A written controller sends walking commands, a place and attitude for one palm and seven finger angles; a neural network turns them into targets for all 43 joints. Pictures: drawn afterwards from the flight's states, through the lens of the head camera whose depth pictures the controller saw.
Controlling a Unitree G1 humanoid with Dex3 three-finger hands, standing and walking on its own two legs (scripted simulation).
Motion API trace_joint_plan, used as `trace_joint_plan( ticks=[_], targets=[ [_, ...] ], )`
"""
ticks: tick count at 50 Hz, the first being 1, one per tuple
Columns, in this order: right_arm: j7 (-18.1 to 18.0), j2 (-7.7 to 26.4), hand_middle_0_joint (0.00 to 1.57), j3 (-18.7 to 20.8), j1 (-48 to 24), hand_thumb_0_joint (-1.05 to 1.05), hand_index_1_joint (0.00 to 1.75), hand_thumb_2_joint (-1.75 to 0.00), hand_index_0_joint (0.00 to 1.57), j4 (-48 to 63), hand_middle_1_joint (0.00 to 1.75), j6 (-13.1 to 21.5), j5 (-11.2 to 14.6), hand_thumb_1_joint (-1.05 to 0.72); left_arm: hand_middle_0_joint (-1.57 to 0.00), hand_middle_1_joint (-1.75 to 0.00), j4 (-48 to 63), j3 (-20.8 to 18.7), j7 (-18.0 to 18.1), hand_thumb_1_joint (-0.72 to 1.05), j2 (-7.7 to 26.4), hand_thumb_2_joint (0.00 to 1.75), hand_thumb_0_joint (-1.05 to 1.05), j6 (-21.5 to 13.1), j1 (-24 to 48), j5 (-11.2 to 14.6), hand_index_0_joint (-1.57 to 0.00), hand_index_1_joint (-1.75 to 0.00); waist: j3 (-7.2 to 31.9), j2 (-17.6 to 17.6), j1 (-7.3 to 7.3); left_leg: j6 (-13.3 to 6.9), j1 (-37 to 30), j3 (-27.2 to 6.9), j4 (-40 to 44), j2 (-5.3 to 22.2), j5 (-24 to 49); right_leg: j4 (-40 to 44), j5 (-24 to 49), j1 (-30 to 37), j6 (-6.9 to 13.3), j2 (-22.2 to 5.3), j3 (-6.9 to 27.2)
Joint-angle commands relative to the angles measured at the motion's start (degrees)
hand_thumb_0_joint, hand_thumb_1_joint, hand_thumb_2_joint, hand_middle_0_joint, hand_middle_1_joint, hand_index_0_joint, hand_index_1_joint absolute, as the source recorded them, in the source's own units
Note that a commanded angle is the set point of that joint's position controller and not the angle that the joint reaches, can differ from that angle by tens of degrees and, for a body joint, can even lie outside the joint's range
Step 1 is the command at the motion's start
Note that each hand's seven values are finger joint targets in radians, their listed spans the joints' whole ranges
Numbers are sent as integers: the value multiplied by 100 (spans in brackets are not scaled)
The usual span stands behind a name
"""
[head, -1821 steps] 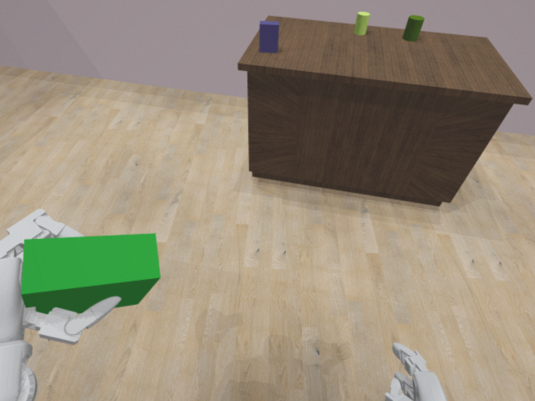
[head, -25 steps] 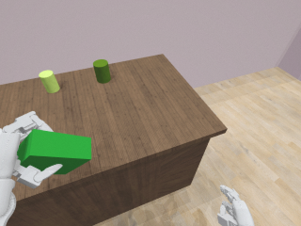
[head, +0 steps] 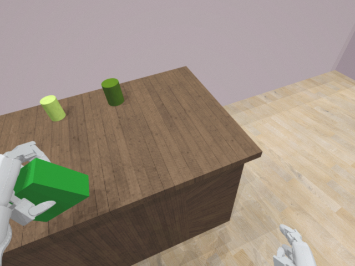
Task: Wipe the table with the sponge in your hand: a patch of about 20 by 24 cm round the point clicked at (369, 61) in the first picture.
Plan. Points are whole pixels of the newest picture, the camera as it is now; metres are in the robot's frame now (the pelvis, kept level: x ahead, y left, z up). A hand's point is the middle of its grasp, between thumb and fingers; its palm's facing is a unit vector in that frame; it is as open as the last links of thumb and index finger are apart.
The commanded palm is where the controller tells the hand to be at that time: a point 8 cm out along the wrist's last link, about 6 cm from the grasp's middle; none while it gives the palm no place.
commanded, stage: turn the palm down, sponge in hand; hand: left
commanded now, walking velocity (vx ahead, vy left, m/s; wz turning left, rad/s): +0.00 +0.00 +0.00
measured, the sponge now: (50, 195) +0.22 +0.29 +0.09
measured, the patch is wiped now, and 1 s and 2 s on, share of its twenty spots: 0.00 0.00 0.00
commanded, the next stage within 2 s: move the sponge above the wiping area in 1.28 s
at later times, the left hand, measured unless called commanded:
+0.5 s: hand (24, 190) +0.21 +0.33 +0.12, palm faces +0.13 -0.26 -0.96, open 9.4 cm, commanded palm +0.18 +0.32 +0.18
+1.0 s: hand (29, 195) +0.21 +0.33 +0.10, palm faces +0.01 -0.11 -0.99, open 9.4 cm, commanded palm +0.17 +0.33 +0.18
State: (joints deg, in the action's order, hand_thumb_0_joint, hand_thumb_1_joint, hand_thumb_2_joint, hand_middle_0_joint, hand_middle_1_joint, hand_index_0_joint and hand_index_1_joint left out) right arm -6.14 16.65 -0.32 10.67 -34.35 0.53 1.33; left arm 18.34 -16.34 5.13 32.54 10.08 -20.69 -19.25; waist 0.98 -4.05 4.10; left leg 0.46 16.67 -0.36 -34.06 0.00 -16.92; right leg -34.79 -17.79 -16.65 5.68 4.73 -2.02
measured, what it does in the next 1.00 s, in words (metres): shifts its weight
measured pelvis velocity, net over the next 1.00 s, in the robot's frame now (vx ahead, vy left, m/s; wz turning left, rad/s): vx -0.01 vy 0.05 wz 0.01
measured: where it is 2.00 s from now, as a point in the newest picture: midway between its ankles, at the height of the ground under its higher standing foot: outside the picture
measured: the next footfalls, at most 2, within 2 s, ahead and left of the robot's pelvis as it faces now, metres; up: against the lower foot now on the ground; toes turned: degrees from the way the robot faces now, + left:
none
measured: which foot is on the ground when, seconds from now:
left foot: down 0.00-1.00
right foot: down 0.00-1.00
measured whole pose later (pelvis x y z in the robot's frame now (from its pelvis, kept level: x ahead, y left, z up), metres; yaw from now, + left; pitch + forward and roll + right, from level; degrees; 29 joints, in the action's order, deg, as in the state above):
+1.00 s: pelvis -0.01 +0.05 +0.02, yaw +1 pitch -5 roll +0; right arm -3.6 14.5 -3.3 0.8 -38.6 -1.2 1.1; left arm 9.5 4.9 -1.0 26.9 22.5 -8.1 -51.3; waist -1.2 -6.6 7.4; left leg -3.0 7.9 0.4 -23.2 -3.5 -10.6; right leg -25.0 -12.3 -8.2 2.1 1.3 -0.8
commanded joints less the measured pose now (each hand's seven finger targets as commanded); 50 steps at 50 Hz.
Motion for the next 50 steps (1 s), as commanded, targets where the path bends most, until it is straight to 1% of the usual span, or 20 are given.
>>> trace_joint_plan(
  ticks=[1, 8, 9, 10, 14, 15, 16, 20, 25, 28, 29, 30, 34, 35, 39, 40, 45, 48, 49, 50],
  targets=[
    [-165, 546, 20, 184, -949, 0, 30, -90, 20, 1080, 30, 330, 69, -90, -120, -160, 1162, -460, -67, 10, 1314, 130, 0, 61, 894, -320, -120, -160, 771, 448, -52, -374, -70, 96, 50, -177, 1184, 836, 1565, 434, -646, -702, 975],
    [-210, 471, 20, 237, -909, 0, 30, -90, 20, 1011, 30, 442, -37, -90, -120, -160, 1609, -592, 183, 10, 1524, 130, 0, -405, 770, -1010, -120, -160, 1255, 226, 57, -388, -408, 1, 50, -201, 1620, 668, 1891, 415, -530, -603, 772],
    [-188, 464, 20, 225, -1004, 0, 30, -90, 20, 966, 30, 432, -21, -90, -120, -160, 1467, -841, 279, 10, 1719, 130, 0, -319, 696, -1093, -120, -160, 1139, 88, 134, -365, -418, -8, 72, -218, 1657, 691, 1893, 388, -464, -546, 840],
    [-152, 410, 20, 194, -998, 0, 30, -90, 20, 999, 30, 405, -13, -90, -120, -160, 1413, -569, 322, 10, 1381, 130, 0, -217, 754, -1112, -120, -160, 1094, -7, 115, -345, -353, 31, 134, -191, 1652, 664, 1887, 415, -475, -581, 648],
    [-75, 478, 20, 177, -1249, 0, 30, -90, 20, 945, 30, 213, 74, -90, -120, -160, 1017, -654, 420, 10, 1484, 130, 0, 458, 772, -1241, -120, -160, 933, -82, 243, -256, -274, -8, 316, -160, 1694, 724, 1804, 528, -381, -518, 676],
    [-59, 446, 20, 150, -1256, 0, 30, -90, 20, 1001, 30, 164, 83, -90, -120, -160, 969, -301, 372, 10, 1173, 130, 0, 650, 854, -1250, -120, -160, 878, -38, 196, -264, -256, 31, 376, -135, 1648, 752, 1751, 576, -413, -543, 531],
    [-50, 487, 20, 131, -1292, 0, 30, -90, 20, 987, 30, 128, 97, -90, -120, -160, 923, -304, 315, 10, 1321, 130, 0, 803, 967, -1335, -120, -160, 848, 75, 199, -255, -244, -22, 445, -121, 1608, 780, 1625, 549, -405, -529, 533],
    [-80, 465, 20, -7, -1623, 0, 30, -90, 20, 1073, 30, 93, 154, -90, -120, -160, 779, 549, -72, 10, 872, 130, 0, 1216, 1339, -1599, -120, -160, 506, 239, 70, -331, -366, -78, 631, -139, 1285, 1032, 1151, 421, -407, -510, 488],
    [-113, 378, 20, -65, -1753, 0, 30, -90, 20, 1059, 30, 186, 71, -90, -120, -160, 1207, 784, -311, 10, 1024, 130, 0, 952, 2060, -2259, -120, -160, 851, 77, 103, -400, -799, -199, 855, -121, 1203, 1137, 776, 513, -333, -458, 462],
    [-63, 372, 20, -23, -1688, 0, 30, -90, 20, 883, 30, 204, -20, -90, -120, -160, 1196, 483, -165, 10, 1249, 130, 0, 679, 2024, -2615, -120, -160, 1121, -3, 232, -363, -959, -300, 957, -95, 1390, 1139, 895, 675, -273, -408, 434],
    [-43, 373, 20, -42, -1789, 0, 30, -90, 20, 860, 30, 215, -40, -90, -120, -160, 1307, 258, -81, 10, 1493, 130, 0, 641, 2169, -2743, -120, -160, 1144, -250, 319, -340, -993, -374, 1009, -89, 1453, 1137, 932, 767, -196, -353, 539],
    [-6, 293, 20, -65, -1805, 0, 30, -90, 20, 832, 30, 224, -32, -90, -120, -160, 1166, 404, 14, 10, 1242, 130, 0, 646, 2147, -2810, -120, -160, 1149, -358, 330, -309, -972, -385, 1035, -83, 1485, 1095, 900, 807, -190, -374, 437],
    [98, 352, 20, -38, -2010, 0, 30, -90, 20, 650, 30, 129, 14, -90, -120, -160, 444, 319, 192, 10, 1170, 130, 0, 1026, 2158, -2918, -120, -160, 718, -174, 422, -240, -793, -420, 1242, -86, 1279, 1284, 765, 816, -123, -315, 490],
    [128, 327, 20, -70, -2070, 0, 30, -90, 20, 645, 30, 113, 53, -90, -120, -160, 346, 676, 166, 10, 835, 130, 0, 1168, 2282, -2904, -120, -160, 670, -166, 344, -220, -769, -375, 1280, -69, 1236, 1284, 729, 804, -162, -360, 373],
    [144, 367, 20, -101, -2338, 0, 30, -90, 20, 657, 30, 75, 115, -90, -120, -160, 209, 1192, -105, 10, 582, 130, 0, 1568, 2544, -2974, -120, -160, 522, -158, 289, -249, -787, -406, 1486, -111, 881, 1401, 564, 859, -153, -344, 463],
    [142, 336, 20, -113, -2297, 0, 30, -90, 20, 662, 30, 96, 123, -90, -120, -160, 174, 1436, -192, 10, 402, 130, 0, 1581, 2575, -2971, -120, -160, 499, -78, 238, -279, -814, -381, 1488, -107, 822, 1418, 513, 843, -192, -375, 391],
    [180, 296, 20, -124, -2284, 0, 30, -90, 20, 641, 30, 194, 45, -90, -120, -160, 474, 1440, -384, 10, 616, 130, 0, 1329, 2859, -3374, -120, -160, 829, -67, 267, -353, -986, -481, 1552, -91, 862, 1338, 587, 1048, -184, -337, 399],
    [215, 322, 20, -76, -2190, 0, 30, -90, 20, 536, 30, 176, -28, -90, -120, -160, 517, 977, -290, 10, 1031, 130, 0, 1075, 2777, -3558, -120, -160, 993, -45, 376, -360, -1105, -528, 1541, -82, 1233, 1353, 838, 1200, -150, -299, 452],
    [213, 348, 20, -71, -2227, 0, 30, -90, 20, 536, 30, 174, -63, -90, -120, -160, 626, 609, -217, 10, 1376, 130, 0, 1045, 2809, -3611, -120, -160, 1061, -140, 472, -374, -1086, -556, 1540, -101, 1270, 1357, 875, 1342, -98, -238, 631],
    [235, 230, 20, -117, -2230, 0, 30, -90, 20, 560, 30, 210, -39, -90, -120, -160, 555, 863, -160, 10, 1002, 130, 0, 1013, 2780, -3569, -120, -160, 1047, -36, 437, -365, -1121, -478, 1469, -118, 1429, 1346, 909, 1279, -126, -294, 471]
  ],
)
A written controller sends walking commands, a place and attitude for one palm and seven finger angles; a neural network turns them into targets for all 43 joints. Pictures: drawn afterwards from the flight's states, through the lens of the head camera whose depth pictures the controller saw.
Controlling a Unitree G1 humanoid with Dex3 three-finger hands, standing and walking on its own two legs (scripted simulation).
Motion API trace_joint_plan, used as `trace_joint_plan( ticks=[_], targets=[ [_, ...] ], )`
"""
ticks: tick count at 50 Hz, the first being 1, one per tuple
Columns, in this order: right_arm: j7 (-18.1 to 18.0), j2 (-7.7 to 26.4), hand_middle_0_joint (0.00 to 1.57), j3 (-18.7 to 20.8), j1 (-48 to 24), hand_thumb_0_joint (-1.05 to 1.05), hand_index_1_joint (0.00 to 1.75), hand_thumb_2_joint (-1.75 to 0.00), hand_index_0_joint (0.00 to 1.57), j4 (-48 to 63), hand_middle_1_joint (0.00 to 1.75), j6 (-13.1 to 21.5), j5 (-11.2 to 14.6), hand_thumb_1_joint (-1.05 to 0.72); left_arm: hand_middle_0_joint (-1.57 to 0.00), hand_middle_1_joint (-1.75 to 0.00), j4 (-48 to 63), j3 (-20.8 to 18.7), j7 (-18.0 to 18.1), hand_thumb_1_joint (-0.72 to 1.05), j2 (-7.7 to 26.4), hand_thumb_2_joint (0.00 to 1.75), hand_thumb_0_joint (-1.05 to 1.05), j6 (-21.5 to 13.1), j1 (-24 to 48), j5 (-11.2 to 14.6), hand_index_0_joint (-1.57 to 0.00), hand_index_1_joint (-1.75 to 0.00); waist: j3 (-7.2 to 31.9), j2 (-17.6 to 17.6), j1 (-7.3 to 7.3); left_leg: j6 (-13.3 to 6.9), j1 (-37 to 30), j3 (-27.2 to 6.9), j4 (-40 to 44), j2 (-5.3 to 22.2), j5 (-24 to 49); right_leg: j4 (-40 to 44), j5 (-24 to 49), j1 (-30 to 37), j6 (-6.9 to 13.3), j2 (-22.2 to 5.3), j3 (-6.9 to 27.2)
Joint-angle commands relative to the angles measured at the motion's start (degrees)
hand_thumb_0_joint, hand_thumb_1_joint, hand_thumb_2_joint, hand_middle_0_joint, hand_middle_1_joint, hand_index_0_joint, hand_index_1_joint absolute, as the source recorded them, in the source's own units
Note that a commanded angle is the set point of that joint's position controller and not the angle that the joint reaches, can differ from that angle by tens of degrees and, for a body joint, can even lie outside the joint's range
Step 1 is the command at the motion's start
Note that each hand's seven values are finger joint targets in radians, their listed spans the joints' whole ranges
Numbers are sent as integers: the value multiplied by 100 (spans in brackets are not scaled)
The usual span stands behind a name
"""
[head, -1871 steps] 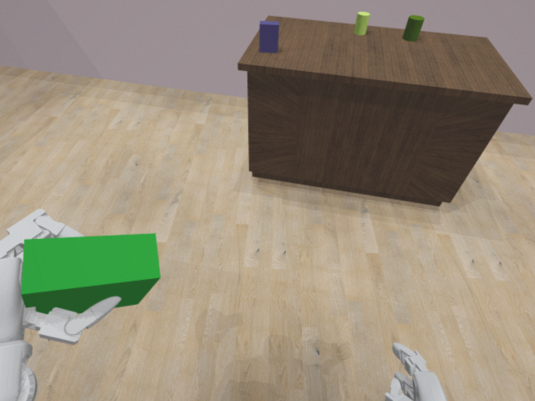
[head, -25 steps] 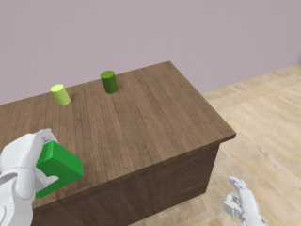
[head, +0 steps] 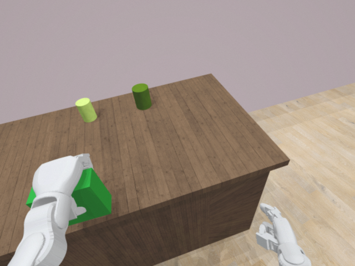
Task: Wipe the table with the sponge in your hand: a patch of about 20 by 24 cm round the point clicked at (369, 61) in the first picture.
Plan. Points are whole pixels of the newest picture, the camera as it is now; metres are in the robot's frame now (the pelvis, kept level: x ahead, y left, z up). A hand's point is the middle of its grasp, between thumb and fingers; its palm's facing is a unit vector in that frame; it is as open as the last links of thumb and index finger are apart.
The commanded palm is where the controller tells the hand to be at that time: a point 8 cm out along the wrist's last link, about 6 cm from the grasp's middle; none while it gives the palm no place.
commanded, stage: turn the palm down, sponge in hand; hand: left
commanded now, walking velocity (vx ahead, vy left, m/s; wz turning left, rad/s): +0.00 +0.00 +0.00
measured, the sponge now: (78, 203) +0.21 +0.29 +0.04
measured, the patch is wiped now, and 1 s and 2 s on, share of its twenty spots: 0.00 0.00 0.00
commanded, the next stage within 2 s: move the sponge above the wiping area in 0.28 s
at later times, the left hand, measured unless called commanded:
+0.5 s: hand (75, 183) +0.23 +0.27 +0.10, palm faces +0.06 -0.06 -1.00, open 9.4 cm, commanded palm +0.20 +0.27 +0.16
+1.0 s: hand (61, 185) +0.22 +0.31 +0.09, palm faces +0.04 -0.03 -1.00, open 9.4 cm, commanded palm +0.20 +0.30 +0.14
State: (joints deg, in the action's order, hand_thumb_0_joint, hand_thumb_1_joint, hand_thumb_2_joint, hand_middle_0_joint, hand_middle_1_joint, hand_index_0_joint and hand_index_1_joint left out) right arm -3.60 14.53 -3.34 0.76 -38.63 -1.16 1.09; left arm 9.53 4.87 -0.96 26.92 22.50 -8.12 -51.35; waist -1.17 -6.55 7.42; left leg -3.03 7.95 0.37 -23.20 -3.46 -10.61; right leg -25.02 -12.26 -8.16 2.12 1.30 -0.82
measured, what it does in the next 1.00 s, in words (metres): stands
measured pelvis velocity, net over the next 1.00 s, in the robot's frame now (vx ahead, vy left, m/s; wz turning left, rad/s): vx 0.01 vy -0.03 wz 0.00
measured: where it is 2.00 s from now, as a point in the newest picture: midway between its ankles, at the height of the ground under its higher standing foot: outside the picture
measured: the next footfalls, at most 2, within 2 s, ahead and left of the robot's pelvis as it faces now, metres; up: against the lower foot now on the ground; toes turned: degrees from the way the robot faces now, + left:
none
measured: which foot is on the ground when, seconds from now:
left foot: down 0.00-1.00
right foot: down 0.00-1.00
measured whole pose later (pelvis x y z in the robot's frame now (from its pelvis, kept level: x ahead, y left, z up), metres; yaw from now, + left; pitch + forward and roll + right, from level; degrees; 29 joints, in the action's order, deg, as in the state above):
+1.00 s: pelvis +0.01 -0.03 +0.00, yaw +0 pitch -4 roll +1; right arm -4.1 15.7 -0.5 4.2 -41.1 0.5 1.9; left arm -1.5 -4.5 3.6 30.8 15.3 -7.1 -49.8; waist -0.6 -5.8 6.6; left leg -0.7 8.9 -0.4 -24.5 -1.2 -11.7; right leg -24.8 -12.4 -8.5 4.4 3.7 -1.4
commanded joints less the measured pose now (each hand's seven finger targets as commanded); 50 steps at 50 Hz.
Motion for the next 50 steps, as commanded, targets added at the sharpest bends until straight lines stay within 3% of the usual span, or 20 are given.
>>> trace_joint_plan(
  ticks=[1, 4, 5, 10, 14, 15, 19, 20, 24, 25, 30, 34, 35, 39, 40, 44, 45, 46, 49, 50],
  targets=[
    [5, 485, 20, 238, -1167, 0, 30, -90, 20, 901, 30, 373, -5, -90, -120, -160, 1211, -1420, 523, 10, 1646, 130, 0, -236, 1337, -297, -120, -160, 1064, 205, 122, 10, -217, -556, 400, 237, 797, 444, 329, 349, 249, 64, 376],
    [61, 537, 20, 255, -1269, 0, 30, -90, 20, 875, 30, 343, 23, -90, -120, -160, 1169, -1468, 602, 10, 1603, 130, 0, -107, 1355, -206, -120, -160, 929, 25, 127, 49, -226, -570, 396, 211, 839, 525, 408, 270, 304, 97, 536],
    [84, 481, 20, 230, -1263, 0, 30, -90, 20, 894, 30, 356, 54, -90, -120, -160, 1057, -1126, 593, 10, 1217, 130, 0, -16, 1390, -125, -120, -160, 886, 123, 69, 60, -187, -497, 380, 207, 867, 493, 429, 246, 252, 32, 343],
    [56, 532, 20, 243, -1339, 0, 30, -90, 20, 951, 30, 332, 130, -90, -120, -160, 1003, -556, 331, 10, 867, 130, 0, 268, 1469, -38, -120, -160, 737, 109, -71, 38, -143, -439, 459, 178, 461, 563, 173, 136, 209, 9, 361],
    [24, 576, 20, 253, -1355, 0, 30, -90, 20, 974, 30, 322, 64, -90, -120, -160, 1301, -848, 187, 10, 1368, 130, 0, 128, 1557, -224, -120, -160, 996, 137, -21, -22, -265, -464, 435, 152, 595, 560, 267, 310, 232, 53, 545],
    [30, 515, 20, 229, -1273, 0, 30, -90, 20, 990, 30, 356, 56, -90, -120, -160, 1300, -821, 205, 10, 1292, 130, 0, 39, 1528, -252, -120, -160, 1136, 265, -13, -32, -279, -428, 386, 154, 733, 495, 323, 382, 205, 12, 396],
    [28, 557, 20, 280, -1217, 0, 30, -90, 20, 932, 30, 364, -1, -90, -120, -160, 1330, -1501, 410, 10, 1835, 130, 0, -242, 1310, -269, -120, -160, 1126, 344, 133, -35, -305, -457, 345, 115, 824, 603, 369, 438, 252, 76, 649],
    [28, 484, 20, 256, -1185, 0, 30, -90, 20, 929, 30, 384, 17, -90, -120, -160, 1106, -1289, 463, 10, 1513, 130, 0, -237, 1328, -248, -120, -160, 1060, 506, 82, -35, -252, -353, 284, 97, 863, 578, 415, 389, 209, 25, 525],
    [53, 607, 20, 316, -1185, 0, 30, -90, 20, 832, 30, 314, 58, -90, -120, -160, 798, -1616, 601, 10, 1777, 130, 0, -89, 1284, -159, -120, -160, 886, 199, 117, 19, -184, -367, 299, 63, 839, 654, 449, 327, 272, 61, 716],
    [65, 569, 20, 308, -1177, 0, 30, -90, 20, 877, 30, 336, 79, -90, -120, -160, 729, -1410, 586, 10, 1511, 130, 0, -34, 1169, -85, -120, -160, 925, 247, 93, 15, -140, -306, 265, 62, 891, 584, 541, 390, 226, 5, 572],
    [-32, 633, 20, 302, -1164, 0, 30, -90, 20, 885, 30, 365, 127, -90, -120, -160, 482, -1137, 285, 10, 1498, 130, 0, 48, 1261, 30, -120, -160, 707, 341, -101, -39, -117, -258, 191, 28, 668, 684, 386, 192, 150, -35, 633],
    [-114, 642, 20, 332, -1064, 0, 30, -90, 20, 890, 30, 474, 80, -90, -120, -160, 736, -1284, 153, 10, 1773, 130, 0, -392, 1494, -35, -120, -160, 879, 205, -108, -88, -316, -308, 130, 9, 679, 719, 374, 117, 163, 3, 700],
    [-131, 586, 20, 330, -994, 0, 30, -90, 20, 891, 30, 522, 70, -90, -120, -160, 680, -1222, 172, 10, 1646, 130, 0, -538, 1448, -22, -120, -160, 947, 330, -113, -103, -308, -274, 87, 7, 711, 674, 396, 149, 130, -28, 592],
    [-170, 665, 20, 426, -848, 0, 30, -90, 20, 788, 30, 570, 19, -90, -120, -160, 589, -1949, 417, 10, 2266, 130, 0, -980, 1456, -119, -120, -160, 1037, 325, 8, -78, -297, -312, 56, -15, 790, 693, 471, 167, 185, 26, 779],
    [-162, 599, 20, 409, -833, 0, 30, -90, 20, 789, 30, 584, 31, -90, -120, -160, 440, -1801, 498, 10, 2021, 130, 0, -1009, 1432, -127, -120, -160, 964, 262, -11, -67, -212, -257, 39, -14, 804, 634, 498, 146, 165, -20, 643],
    [-104, 673, 20, 483, -835, 0, 30, -90, 20, 736, 30, 533, 62, -90, -120, -160, 219, -2126, 740, 10, 2189, 130, 0, -913, 1264, -78, -120, -160, 969, 88, 80, -10, -109, -320, 57, -25, 871, 610, 629, 196, 244, 25, 786],
    [-86, 632, 20, 468, -816, 0, 30, -90, 20, 765, 30, 537, 83, -90, -120, -160, 96, -1872, 746, 10, 1873, 130, 0, -832, 1197, 18, -120, -160, 986, 120, 50, -8, -30, -264, 59, -7, 842, 560, 634, 247, 189, -37, 625],
    [-89, 692, 20, 499, -778, 0, 30, -90, 20, 683, 30, 508, 100, -90, -120, -160, -74, -1974, 754, 10, 2018, 130, 0, -770, 1265, 40, -120, -160, 904, 218, 0, 2, 5, -258, 67, 5, 789, 583, 624, 175, 189, -9, 633],
    [-100, 723, 20, 456, -902, 0, 30, -90, 20, 737, 30, 488, 145, -90, -120, -160, -200, -1648, 597, 10, 1835, 130, 0, -573, 1325, 87, -120, -160, 797, 137, -73, 2, 51, -279, 105, -14, 622, 635, 459, 92, 180, -10, 671],
    [-117, 694, 20, 447, -852, 0, 30, -90, 20, 752, 30, 495, 158, -90, -120, -160, -296, -1408, 534, 10, 1640, 130, 0, -552, 1432, 105, -120, -160, 808, 326, -134, -18, 94, -242, 111, 3, 527, 607, 368, 70, 126, -46, 549]
  ],
)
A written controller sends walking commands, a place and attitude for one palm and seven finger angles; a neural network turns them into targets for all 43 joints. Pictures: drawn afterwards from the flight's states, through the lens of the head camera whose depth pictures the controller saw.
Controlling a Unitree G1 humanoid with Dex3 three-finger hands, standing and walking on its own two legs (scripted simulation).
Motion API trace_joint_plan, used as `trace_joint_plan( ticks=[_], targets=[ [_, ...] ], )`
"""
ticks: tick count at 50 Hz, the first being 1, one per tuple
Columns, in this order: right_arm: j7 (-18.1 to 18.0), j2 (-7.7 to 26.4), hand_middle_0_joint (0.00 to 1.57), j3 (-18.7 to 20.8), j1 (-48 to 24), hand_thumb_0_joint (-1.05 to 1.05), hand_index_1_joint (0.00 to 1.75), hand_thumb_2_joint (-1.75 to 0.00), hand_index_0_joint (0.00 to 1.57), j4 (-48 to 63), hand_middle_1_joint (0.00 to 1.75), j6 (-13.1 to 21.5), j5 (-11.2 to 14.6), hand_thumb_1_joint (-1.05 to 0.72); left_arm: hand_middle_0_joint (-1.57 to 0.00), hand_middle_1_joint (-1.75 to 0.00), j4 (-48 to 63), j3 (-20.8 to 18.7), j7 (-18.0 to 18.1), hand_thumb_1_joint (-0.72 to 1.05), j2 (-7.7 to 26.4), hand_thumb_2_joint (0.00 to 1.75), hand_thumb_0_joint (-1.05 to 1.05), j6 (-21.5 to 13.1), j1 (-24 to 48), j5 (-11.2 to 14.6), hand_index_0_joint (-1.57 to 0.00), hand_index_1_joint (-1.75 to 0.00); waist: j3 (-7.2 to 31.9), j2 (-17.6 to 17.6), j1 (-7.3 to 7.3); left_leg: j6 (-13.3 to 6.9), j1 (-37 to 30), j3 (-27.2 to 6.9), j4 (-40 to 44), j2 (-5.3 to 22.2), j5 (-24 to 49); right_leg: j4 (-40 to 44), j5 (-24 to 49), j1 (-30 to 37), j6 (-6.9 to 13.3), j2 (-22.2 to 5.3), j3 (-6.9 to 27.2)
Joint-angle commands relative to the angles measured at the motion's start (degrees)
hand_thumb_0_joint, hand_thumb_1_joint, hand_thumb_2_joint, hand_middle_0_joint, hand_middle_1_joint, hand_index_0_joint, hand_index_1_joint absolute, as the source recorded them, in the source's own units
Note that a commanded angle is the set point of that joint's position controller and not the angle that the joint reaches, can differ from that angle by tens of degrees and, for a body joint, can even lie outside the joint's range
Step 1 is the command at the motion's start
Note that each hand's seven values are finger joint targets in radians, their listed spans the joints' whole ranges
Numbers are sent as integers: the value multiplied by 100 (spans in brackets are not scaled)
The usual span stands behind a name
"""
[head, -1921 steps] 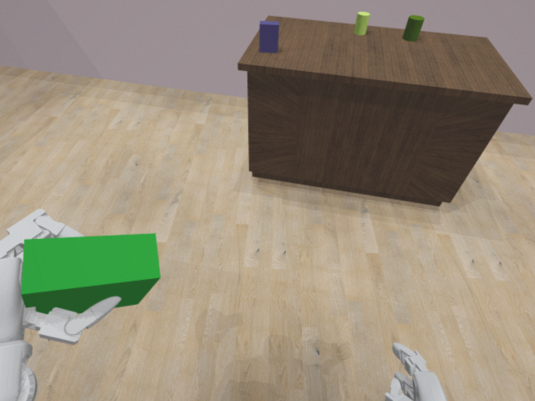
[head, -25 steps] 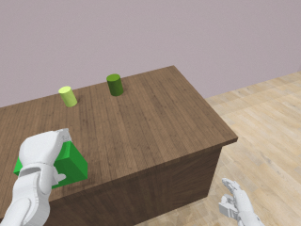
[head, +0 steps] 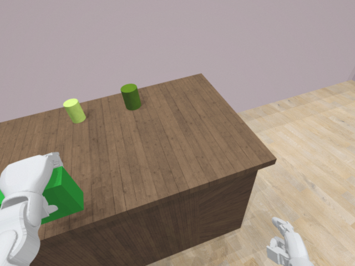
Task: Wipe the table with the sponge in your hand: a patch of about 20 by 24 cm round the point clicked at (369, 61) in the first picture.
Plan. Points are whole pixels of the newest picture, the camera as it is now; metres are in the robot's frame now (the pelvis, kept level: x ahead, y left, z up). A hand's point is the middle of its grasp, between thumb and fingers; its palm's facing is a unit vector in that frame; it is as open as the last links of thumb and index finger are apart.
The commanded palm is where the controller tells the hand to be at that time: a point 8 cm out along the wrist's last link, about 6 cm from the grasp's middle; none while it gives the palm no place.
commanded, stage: move the sponge above the wiping area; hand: left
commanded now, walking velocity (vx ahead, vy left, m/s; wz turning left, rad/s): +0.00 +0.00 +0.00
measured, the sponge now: (48, 202) +0.21 +0.35 +0.04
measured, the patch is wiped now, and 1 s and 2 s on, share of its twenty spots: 0.00 0.00 0.00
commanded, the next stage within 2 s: none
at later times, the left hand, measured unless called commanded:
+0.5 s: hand (39, 185) +0.23 +0.38 +0.07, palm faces -0.06 -0.05 -1.00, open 9.4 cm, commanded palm +0.21 +0.36 +0.13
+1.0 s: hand (44, 191) +0.23 +0.38 +0.04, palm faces -0.10 -0.07 -0.99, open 9.4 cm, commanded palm +0.22 +0.37 +0.11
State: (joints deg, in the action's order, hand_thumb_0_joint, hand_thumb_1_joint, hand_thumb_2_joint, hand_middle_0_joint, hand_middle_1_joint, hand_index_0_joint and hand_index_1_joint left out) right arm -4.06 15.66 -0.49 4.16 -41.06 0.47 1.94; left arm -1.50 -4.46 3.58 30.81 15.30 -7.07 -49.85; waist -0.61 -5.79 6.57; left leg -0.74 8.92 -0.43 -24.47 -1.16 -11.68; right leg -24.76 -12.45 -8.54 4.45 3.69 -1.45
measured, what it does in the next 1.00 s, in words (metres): stands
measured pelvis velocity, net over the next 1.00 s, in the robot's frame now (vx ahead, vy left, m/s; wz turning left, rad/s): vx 0.01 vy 0.03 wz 0.04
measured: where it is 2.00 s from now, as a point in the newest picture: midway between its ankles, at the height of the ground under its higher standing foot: outside the picture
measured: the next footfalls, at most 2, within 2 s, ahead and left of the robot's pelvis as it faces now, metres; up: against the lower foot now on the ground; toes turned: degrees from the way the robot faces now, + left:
none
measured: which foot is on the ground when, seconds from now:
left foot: down 0.00-1.00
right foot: down 0.00-1.00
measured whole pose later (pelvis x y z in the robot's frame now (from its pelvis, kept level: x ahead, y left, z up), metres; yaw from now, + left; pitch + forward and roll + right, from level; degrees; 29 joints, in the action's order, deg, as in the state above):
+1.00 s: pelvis +0.01 +0.03 +0.00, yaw +2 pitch +0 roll -1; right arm -3.6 14.6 -0.6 4.9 -40.9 -0.6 2.2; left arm -13.0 -2.0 3.4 29.1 11.3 -1.2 -52.8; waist 0.5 -5.4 6.4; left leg -3.1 13.8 -1.7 -27.4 -3.5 -13.1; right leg -25.9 -13.7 -11.9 2.0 1.4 -2.7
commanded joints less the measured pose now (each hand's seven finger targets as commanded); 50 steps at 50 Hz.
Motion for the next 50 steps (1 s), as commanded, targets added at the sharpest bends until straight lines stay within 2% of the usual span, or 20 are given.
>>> trace_joint_plan(
  ticks=[1, 5, 6, 9, 10, 11, 14, 15, 19, 21, 28, 29, 32, 34, 35, 39, 40, 45, 48, 50],
  targets=[
    [-95, 617, 20, 171, -1143, 0, 30, -90, 20, 965, 30, 333, 75, -90, -120, -160, 665, -515, 30, 10, 1369, 130, 0, 148, 1394, -47, -120, -160, 693, 330, -84, -262, 16, -176, 245, -227, 534, 616, 285, 50, -116, -268, 607],
    [-163, 581, 20, 145, -1077, 0, 30, -90, 20, 991, 30, 402, 49, -90, -120, -160, 650, -518, -111, 10, 1510, 130, 0, -147, 1729, -128, -120, -160, 811, 419, -105, -311, -40, -175, 194, -248, 445, 611, 160, 9, -139, -275, 588],
    [-186, 619, 20, 176, -994, 0, 30, -90, 20, 899, 30, 398, 33, -90, -120, -160, 514, -750, -86, 10, 1757, 130, 0, -274, 1843, -174, -120, -160, 848, 498, -114, -315, -44, -165, 166, -252, 443, 625, 166, -2, -138, -254, 618],
    [-184, 581, 20, 190, -999, 0, 30, -90, 20, 953, 30, 436, -13, -90, -120, -160, 868, -1050, 57, 10, 1997, 130, 0, -625, 1915, -287, -120, -160, 1205, 73, 35, -304, -179, -249, 149, -274, 688, 524, 417, 125, -57, -209, 675],
    [-184, 526, 20, 195, -923, 0, 30, -90, 20, 918, 30, 454, -7, -90, -120, -160, 669, -1012, 133, 10, 1867, 130, 0, -680, 1851, -297, -120, -160, 1158, 143, 14, -301, -102, -197, 104, -276, 703, 471, 430, 126, -82, -240, 561],
    [-180, 569, 20, 233, -845, 0, 30, -90, 20, 840, 30, 436, -4, -90, -120, -160, 492, -1193, 214, 10, 2009, 130, 0, -718, 1863, -302, -120, -160, 1074, 132, 12, -286, -54, -219, 112, -262, 653, 495, 389, 48, -68, -219, 556],
    [-144, 610, 20, 248, -847, 0, 30, -90, 20, 818, 30, 378, 30, -90, -120, -160, 248, -1278, 333, 10, 2058, 130, 0, -623, 2000, -302, -120, -160, 940, -81, 29, -233, 74, -264, 159, -260, 595, 509, 317, -12, -11, -187, 631],
    [-131, 584, 20, 240, -831, 0, 30, -90, 20, 817, 30, 363, 53, -90, -120, -160, 122, -1067, 349, 10, 1834, 130, 0, -553, 2042, -297, -120, -160, 991, -103, 0, -222, 131, -225, 163, -243, 585, 441, 322, 8, -38, -225, 493],
    [-77, 626, 20, 254, -893, 0, 30, -90, 20, 897, 30, 306, 76, -90, -120, -160, 82, -993, 263, 10, 1750, 130, 0, -343, 1702, -200, -120, -160, 1172, -133, 41, -212, 107, -281, 169, -224, 778, 376, 578, 124, -16, -198, 454],
    [-66, 611, 20, 248, -799, 0, 30, -90, 20, 909, 30, 296, 91, -90, -120, -160, 53, -598, 164, 10, 1395, 130, 0, -309, 1752, -159, -120, -160, 1153, 93, -77, -226, 86, -297, 155, -189, 755, 346, 597, 28, -65, -213, 297],
    [-52, 606, 20, 281, -699, 0, 30, -90, 20, 918, 30, 295, 42, -90, -120, -160, 462, -655, 154, 10, 1470, 130, 0, -683, 1878, -289, -120, -160, 1268, 116, -91, -221, -121, -508, 111, -92, 926, 245, 633, -175, -61, -159, 219],
    [-50, 578, 20, 269, -759, 0, 30, -90, 20, 974, 30, 321, 37, -90, -120, -160, 712, -791, 208, 10, 1617, 130, 0, -755, 2015, -332, -120, -160, 1334, -46, -39, -197, -178, -599, 148, -62, 954, 224, 613, -167, -27, -129, 295],
    [-7, 577, 20, 327, -627, 0, 30, -90, 20, 901, 30, 307, 2, -90, -120, -160, 574, -941, 453, 10, 1552, 130, 0, -783, 1597, -380, -120, -160, 1322, -90, 45, -134, -152, -608, 109, -22, 1206, 153, 697, -161, -28, -149, 193],
    [19, 605, 20, 312, -703, 0, 30, -90, 20, 873, 30, 254, 3, -90, -120, -160, 553, -1226, 562, 10, 1864, 130, 0, -670, 1729, -439, -120, -160, 1300, -171, 100, -76, -80, -624, 145, -16, 1268, 156, 719, -117, 26, -105, 301],
    [52, 539, 20, 290, -696, 0, 30, -90, 20, 892, 30, 246, 15, -90, -120, -160, 505, -988, 591, 10, 1549, 130, 0, -594, 1631, -424, -120, -160, 1278, -166, 81, -52, -55, -619, 122, -3, 1301, 105, 690, -132, -8, -149, 173],
    [57, 606, 20, 261, -801, 0, 30, -90, 20, 863, 30, 137, 56, -90, -120, -160, 186, -879, 531, 10, 1522, 130, 0, -232, 1685, -329, -120, -160, 1056, 17, 25, -55, 80, -567, 198, -56, 980, 247, 541, -163, 16, -104, 264],
    [55, 591, 20, 249, -779, 0, 30, -90, 20, 869, 30, 137, 77, -90, -120, -160, 95, -674, 476, 10, 1340, 130, 0, -184, 1752, -313, -120, -160, 1082, 106, -34, -65, 79, -541, 181, -49, 936, 223, 508, -179, -18, -140, 173],
    [-15, 553, 20, 209, -747, 0, 30, -90, 20, 897, 30, 197, 78, -90, -120, -160, 227, -146, 202, 10, 1024, 130, 0, -313, 2160, -336, -120, -160, 1191, 3, -208, -131, -172, -648, 131, -37, 758, 230, 434, -355, -40, -132, 145],
    [-43, 612, 20, 260, -594, 0, 30, -90, 20, 810, 30, 184, 32, -90, -120, -160, 24, -486, 205, 10, 1370, 130, 0, -587, 2143, -413, -120, -160, 1167, 172, -160, -158, -83, -631, 113, -77, 708, 258, 414, -339, -30, -110, 164],
    [-61, 572, 20, 236, -603, 0, 30, -90, 20, 821, 30, 213, 21, -90, -120, -160, 79, -725, 281, 10, 1627, 130, 0, -736, 2312, -511, -120, -160, 1304, 36, -102, -164, -82, -595, 66, -103, 840, 214, 486, -237, -7, -118, 203]
  ],
)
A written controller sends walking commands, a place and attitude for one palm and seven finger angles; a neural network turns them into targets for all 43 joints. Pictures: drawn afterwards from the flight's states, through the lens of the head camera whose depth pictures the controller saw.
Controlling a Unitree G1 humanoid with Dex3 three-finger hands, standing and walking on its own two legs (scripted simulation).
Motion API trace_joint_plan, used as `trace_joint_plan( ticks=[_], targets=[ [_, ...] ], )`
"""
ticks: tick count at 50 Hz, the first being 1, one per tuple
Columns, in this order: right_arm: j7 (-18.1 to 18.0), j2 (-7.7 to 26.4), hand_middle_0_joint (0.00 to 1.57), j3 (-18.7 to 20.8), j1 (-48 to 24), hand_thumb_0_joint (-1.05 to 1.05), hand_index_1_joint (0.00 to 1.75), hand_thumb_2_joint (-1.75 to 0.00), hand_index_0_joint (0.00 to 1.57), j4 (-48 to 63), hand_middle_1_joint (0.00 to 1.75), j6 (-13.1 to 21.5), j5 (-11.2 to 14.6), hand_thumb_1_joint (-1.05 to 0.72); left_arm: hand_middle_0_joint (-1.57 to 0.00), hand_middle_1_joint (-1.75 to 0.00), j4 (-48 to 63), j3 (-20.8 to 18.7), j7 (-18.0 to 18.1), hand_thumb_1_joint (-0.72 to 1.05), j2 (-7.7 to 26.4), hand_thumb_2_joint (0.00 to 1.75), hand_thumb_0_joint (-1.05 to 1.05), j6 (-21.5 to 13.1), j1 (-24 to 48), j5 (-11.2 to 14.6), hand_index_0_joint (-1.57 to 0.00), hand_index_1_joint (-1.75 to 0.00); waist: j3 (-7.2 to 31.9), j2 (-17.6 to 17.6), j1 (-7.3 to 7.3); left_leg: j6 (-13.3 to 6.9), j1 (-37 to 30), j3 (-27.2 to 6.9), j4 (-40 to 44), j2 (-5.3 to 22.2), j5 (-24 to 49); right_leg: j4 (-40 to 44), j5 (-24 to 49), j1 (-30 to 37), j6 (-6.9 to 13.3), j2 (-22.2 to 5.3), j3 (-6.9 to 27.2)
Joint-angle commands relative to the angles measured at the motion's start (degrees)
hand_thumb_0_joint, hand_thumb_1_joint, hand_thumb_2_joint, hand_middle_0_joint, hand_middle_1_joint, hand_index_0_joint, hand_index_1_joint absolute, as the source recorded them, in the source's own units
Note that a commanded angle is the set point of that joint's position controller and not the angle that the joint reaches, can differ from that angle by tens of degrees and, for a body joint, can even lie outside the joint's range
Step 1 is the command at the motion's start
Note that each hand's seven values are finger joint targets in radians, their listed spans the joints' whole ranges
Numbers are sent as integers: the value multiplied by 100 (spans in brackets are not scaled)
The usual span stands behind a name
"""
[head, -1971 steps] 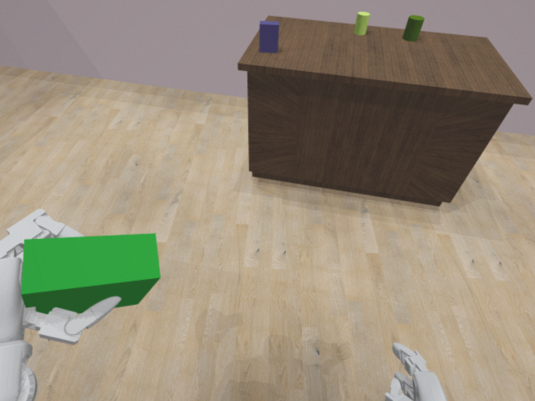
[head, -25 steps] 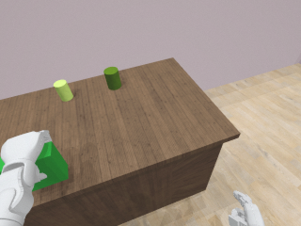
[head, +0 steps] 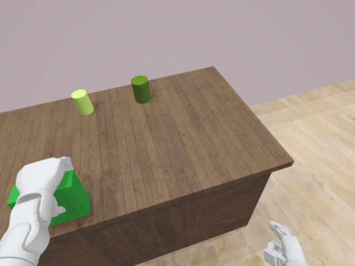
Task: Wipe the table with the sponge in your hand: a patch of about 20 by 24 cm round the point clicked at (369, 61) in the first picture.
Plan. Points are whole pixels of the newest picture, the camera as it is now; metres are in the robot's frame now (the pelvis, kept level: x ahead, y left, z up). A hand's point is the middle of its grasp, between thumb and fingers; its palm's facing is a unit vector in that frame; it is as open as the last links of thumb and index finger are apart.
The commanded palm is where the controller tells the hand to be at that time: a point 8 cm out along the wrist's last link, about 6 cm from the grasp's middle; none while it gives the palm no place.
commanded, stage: move the sponge above the wiping area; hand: left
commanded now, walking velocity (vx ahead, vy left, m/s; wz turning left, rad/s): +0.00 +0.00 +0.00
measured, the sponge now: (57, 205) +0.22 +0.35 -0.01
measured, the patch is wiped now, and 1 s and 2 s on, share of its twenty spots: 0.00 0.00 0.00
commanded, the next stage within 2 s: none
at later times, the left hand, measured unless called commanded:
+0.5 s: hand (52, 190) +0.24 +0.34 +0.04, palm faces -0.10 -0.05 -0.99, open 9.4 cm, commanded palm +0.22 +0.35 +0.11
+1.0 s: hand (51, 187) +0.24 +0.34 +0.05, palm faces -0.03 -0.02 -1.00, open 9.4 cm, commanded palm +0.22 +0.35 +0.11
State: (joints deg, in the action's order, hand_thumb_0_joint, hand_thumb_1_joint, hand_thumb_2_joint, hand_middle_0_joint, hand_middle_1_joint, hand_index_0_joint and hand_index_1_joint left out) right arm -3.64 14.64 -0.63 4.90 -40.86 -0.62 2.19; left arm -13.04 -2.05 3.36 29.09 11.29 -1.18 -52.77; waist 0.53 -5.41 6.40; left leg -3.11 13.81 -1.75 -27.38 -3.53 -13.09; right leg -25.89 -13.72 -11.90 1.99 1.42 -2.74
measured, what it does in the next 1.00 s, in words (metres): stands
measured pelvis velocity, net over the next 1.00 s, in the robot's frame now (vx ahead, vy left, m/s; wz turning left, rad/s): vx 0.00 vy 0.00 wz -0.01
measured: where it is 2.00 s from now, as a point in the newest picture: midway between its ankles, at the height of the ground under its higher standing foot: outside the picture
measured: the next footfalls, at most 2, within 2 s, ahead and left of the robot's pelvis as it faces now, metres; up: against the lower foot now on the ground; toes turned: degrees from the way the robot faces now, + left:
none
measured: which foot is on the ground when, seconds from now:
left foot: down 0.00-1.00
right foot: down 0.00-1.00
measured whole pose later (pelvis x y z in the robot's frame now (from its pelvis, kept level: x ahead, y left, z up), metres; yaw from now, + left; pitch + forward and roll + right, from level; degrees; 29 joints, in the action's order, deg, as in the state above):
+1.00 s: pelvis +0.00 +0.00 +0.00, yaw +0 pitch +0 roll -1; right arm -4.1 14.5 1.0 6.6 -41.9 -0.2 2.1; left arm -14.9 -7.0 8.1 30.7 1.3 -1.8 -54.7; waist 0.5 -4.4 6.5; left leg -2.8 16.0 -1.6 -29.8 -2.7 -13.9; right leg -27.1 -13.7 -13.7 2.4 2.3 -2.6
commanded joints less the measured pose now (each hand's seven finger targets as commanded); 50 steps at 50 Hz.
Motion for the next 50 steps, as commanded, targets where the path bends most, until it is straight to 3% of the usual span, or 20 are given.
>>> trace_joint_plan(
  ticks=[1, 3, 4, 5, 12, 15, 18, 22, 23, 24, 25, 29, 35, 37, 38, 42, 44, 47, 49, 50],
  targets=[
    [-97, 700, 20, 273, -608, 0, 30, -90, 20, 747, 30, 306, -17, -90, -120, -160, 1079, -1155, 368, 10, 1947, 130, 0, -406, 1651, -243, -120, -160, 1163, 36, -58, 81, -526, -428, 329, 124, 1101, 322, 696, 116, 253, 118, 326],
    [-83, 701, 20, 310, -567, 0, 30, -90, 20, 726, 30, 268, -32, -90, -120, -160, 1010, -1394, 482, 10, 2094, 130, 0, -507, 1516, -274, -120, -160, 1310, -20, 33, 98, -464, -364, 273, 96, 1343, 281, 935, 256, 264, 105, 349],
    [-78, 709, 20, 294, -654, 0, 30, -90, 20, 757, 30, 250, -38, -90, -120, -160, 1047, -1701, 538, 10, 2411, 130, 0, -484, 1400, -282, -120, -160, 1338, -173, 137, 90, -436, -367, 287, 72, 1376, 307, 996, 366, 309, 129, 506],
    [-59, 653, 20, 276, -624, 0, 30, -90, 20, 742, 30, 247, -16, -90, -120, -160, 970, -1477, 577, 10, 2129, 130, 0, -476, 1499, -255, -120, -160, 1307, -180, 59, 116, -382, -302, 247, 74, 1493, 249, 1113, 368, 282, 88, 386],
    [11, 780, 20, 366, -542, 0, 30, -90, 20, 785, 30, 193, 59, -90, -120, -160, 523, -1193, 402, 10, 1759, 130, 0, -230, 786, 79, -120, -160, 1214, 67, -26, 37, -224, -211, 180, 59, 1355, 307, 1255, 389, 215, 57, 362],
    [-45, 792, 20, 345, -549, 0, 30, -90, 20, 793, 30, 200, 81, -90, -120, -160, 594, -1113, 256, 10, 1814, 130, 0, -339, 1056, 117, -120, -160, 1137, 232, -162, -37, -191, -198, 139, 38, 1169, 327, 1201, 315, 180, 52, 429],
    [-85, 827, 20, 390, -443, 0, 30, -90, 20, 741, 30, 248, 49, -90, -120, -160, 666, -1363, 285, 10, 2091, 130, 0, -655, 1087, 77, -120, -160, 1163, 298, -150, -85, -183, -218, 67, 15, 1103, 333, 1161, 272, 173, 63, 451],
    [-126, 771, 20, 423, -428, 0, 30, -90, 20, 706, 30, 342, 2, -90, -120, -160, 985, -1728, 551, 10, 2373, 130, 0, -1025, 1158, -39, -120, -160, 1265, -137, -64, -72, -298, -234, 9, 33, 1261, 256, 1180, 216, 200, 53, 453],
    [-130, 756, 20, 429, -421, 0, 30, -90, 20, 686, 30, 352, 6, -90, -120, -160, 1007, -1705, 625, 10, 2331, 130, 0, -1049, 1250, -46, -120, -160, 1255, -198, -93, -72, -320, -214, 1, 40, 1201, 264, 1120, 145, 194, 51, 451],
    [-141, 757, 20, 418, -475, 0, 30, -90, 20, 688, 30, 368, 12, -90, -120, -160, 1044, -1903, 680, 10, 2570, 130, 0, -1043, 1431, -80, -120, -160, 1242, -314, -66, -58, -301, -228, 21, 39, 1172, 280, 1074, 144, 231, 73, 535],
    [-142, 753, 20, 431, -419, 0, 30, -90, 20, 614, 30, 362, 22, -90, -120, -160, 809, -1893, 756, 10, 2510, 130, 0, -999, 1464, -98, -120, -160, 1179, -197, -112, -46, -227, -209, 10, 54, 1133, 247, 1005, 87, 206, 53, 458],
    [-80, 782, 20, 440, -512, 0, 30, -90, 20, 661, 30, 300, 61, -90, -120, -160, 549, -1953, 764, 10, 2481, 130, 0, -675, 1130, 25, -120, -160, 1283, -120, 28, 12, -97, -190, 80, 37, 1196, 238, 1135, 321, 244, 54, 495],
    [-22, 802, 20, 374, -582, 0, 30, -90, 20, 826, 30, 234, 114, -90, -120, -160, 466, -1114, 276, 10, 1726, 130, 0, -304, 588, 233, -120, -160, 997, 167, -99, -12, -65, -205, 174, 64, 1055, 312, 1060, 277, 173, 19, 372],
    [-43, 820, 20, 360, -567, 0, 30, -90, 20, 835, 30, 211, 114, -90, -120, -160, 502, -975, 170, 10, 1677, 130, 0, -356, 832, 211, -120, -160, 814, 384, -188, -41, -41, -228, 203, 68, 816, 391, 818, 97, 152, 47, 358],
    [-62, 830, 20, 369, -534, 0, 30, -90, 20, 813, 30, 216, 101, -90, -120, -160, 525, -1117, 167, 10, 1846, 130, 0, -427, 881, 187, -120, -160, 805, 407, -174, -57, -58, -251, 214, 73, 724, 420, 693, 50, 158, 59, 386],
    [-116, 752, 20, 373, -518, 0, 30, -90, 20, 791, 30, 328, 31, -90, -120, -160, 1071, -1274, 382, 10, 2057, 130, 0, -901, 1588, -57, -120, -160, 1014, -53, -162, -54, -352, -373, 216, 105, 628, 375, 417, -135, 195, 99, 396],
    [-135, 724, 20, 370, -582, 0, 30, -90, 20, 817, 30, 357, -9, -90, -120, -160, 1382, -1709, 575, 10, 2495, 130, 0, -1053, 1620, -186, -120, -160, 1250, -363, -2, -6, -431, -427, 228, 120, 824, 326, 515, 20, 247, 122, 479],
    [-108, 690, 20, 402, -520, 0, 30, -90, 20, 690, 30, 343, -3, -90, -120, -160, 1125, -1672, 845, 10, 2279, 130, 0, -1004, 1741, -279, -120, -160, 1210, -424, -43, 87, -363, -409, 209, 135, 932, 263, 535, -77, 254, 120, 370],
    [-88, 702, 20, 402, -592, 0, 30, -90, 20, 674, 30, 308, 20, -90, -120, -160, 971, -1821, 919, 10, 2401, 130, 0, -787, 1700, -229, -120, -160, 1245, -377, 19, 123, -302, -404, 276, 135, 894, 290, 504, 17, 282, 138, 414],
    [-72, 683, 20, 401, -588, 0, 30, -90, 20, 676, 30, 294, 44, -90, -120, -160, 809, -1584, 909, 10, 2116, 130, 0, -650, 1603, -172, -120, -160, 1223, -348, 0, 126, -270, -357, 268, 142, 860, 274, 480, 7, 249, 100, 340]
  ],
)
